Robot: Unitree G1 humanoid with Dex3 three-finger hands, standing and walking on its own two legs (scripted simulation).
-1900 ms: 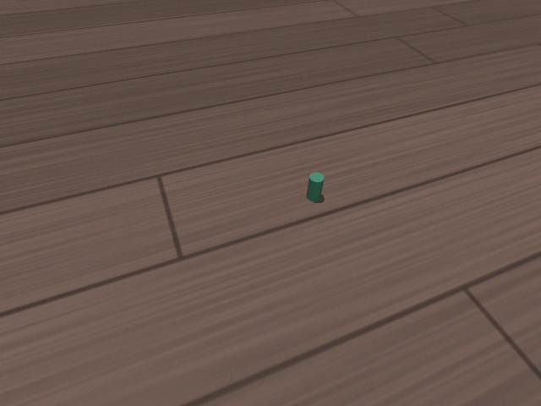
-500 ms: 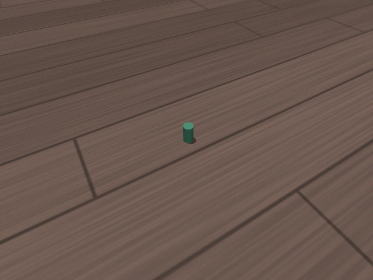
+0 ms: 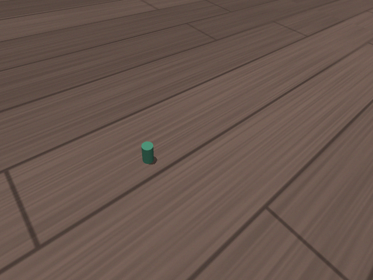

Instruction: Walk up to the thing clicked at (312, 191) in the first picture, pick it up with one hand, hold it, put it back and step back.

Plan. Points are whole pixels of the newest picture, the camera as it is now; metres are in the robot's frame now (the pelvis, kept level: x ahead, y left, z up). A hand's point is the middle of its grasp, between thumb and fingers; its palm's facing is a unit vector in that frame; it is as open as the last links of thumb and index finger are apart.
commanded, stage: walk up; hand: left
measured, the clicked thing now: (147, 152) +0.98 +0.17 -0.68
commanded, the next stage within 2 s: none
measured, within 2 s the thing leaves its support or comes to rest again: neither
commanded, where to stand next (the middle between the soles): +0.62 -0.01 m, yaw -4 degrees
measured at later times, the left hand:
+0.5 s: hand (105, 207) +0.33 +0.20 -0.10, palm faces -0.08 -0.92 -0.39, open 7.4 cm
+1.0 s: hand (93, 168) +0.47 +0.27 -0.13, palm faces -0.13 -0.93 -0.34, open 7.4 cm
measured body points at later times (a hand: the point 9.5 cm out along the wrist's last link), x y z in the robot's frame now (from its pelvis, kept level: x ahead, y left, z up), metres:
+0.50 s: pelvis +0.22 -0.06 +0.02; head +0.23 -0.09 +0.46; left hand +0.33 +0.25 -0.07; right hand +0.25 -0.38 -0.12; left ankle +0.20 +0.11 -0.64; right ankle +0.25 -0.16 -0.72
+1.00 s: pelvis +0.40 +0.00 +0.02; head +0.42 +0.02 +0.47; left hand +0.47 +0.32 -0.11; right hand +0.44 -0.32 -0.07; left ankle +0.44 +0.09 -0.72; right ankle +0.40 -0.16 -0.65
